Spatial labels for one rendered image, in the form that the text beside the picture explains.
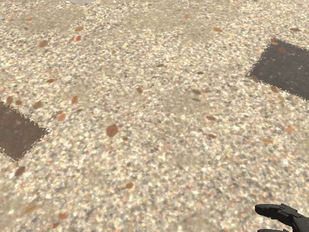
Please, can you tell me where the robot right hand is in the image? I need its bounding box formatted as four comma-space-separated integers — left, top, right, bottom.
255, 203, 309, 232

